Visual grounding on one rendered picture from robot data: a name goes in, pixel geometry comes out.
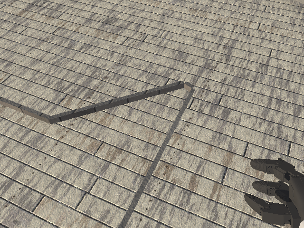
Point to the right robot hand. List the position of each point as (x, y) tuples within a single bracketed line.
[(291, 195)]

